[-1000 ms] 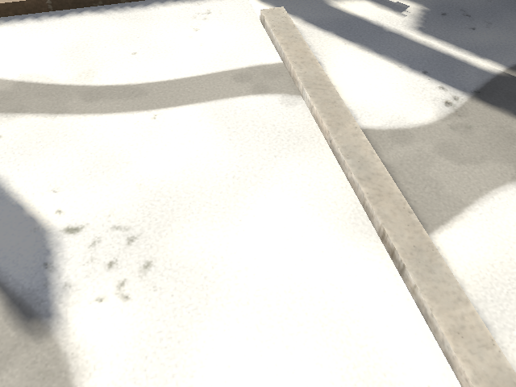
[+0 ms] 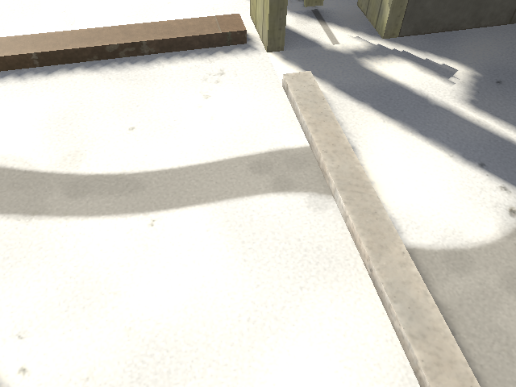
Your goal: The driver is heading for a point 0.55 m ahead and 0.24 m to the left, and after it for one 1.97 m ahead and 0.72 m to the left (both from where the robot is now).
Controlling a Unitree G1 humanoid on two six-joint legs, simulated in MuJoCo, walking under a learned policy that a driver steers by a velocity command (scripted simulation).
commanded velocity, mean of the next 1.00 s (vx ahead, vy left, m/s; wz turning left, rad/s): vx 0.50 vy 0.00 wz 0.47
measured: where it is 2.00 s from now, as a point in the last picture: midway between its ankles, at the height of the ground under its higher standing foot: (122, 247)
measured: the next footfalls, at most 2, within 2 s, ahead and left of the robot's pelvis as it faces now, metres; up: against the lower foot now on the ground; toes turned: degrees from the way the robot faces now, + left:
right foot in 0.28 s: +0.33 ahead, -0.15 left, +0.00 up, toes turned +6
left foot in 0.80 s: +0.51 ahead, +0.19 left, +0.00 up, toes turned +28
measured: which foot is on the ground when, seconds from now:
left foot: down 0.00-0.28, up 0.30-0.78, down 0.80-1.00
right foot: up 0.00-0.26, down 0.28-0.82, up 0.84-1.00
